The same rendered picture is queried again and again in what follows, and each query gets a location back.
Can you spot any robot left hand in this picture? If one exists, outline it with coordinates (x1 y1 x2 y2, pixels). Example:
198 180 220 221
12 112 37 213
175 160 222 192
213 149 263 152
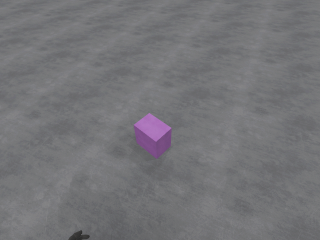
68 230 90 240

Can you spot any carton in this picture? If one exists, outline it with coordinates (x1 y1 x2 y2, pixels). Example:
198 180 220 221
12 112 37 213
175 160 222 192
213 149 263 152
134 113 172 159

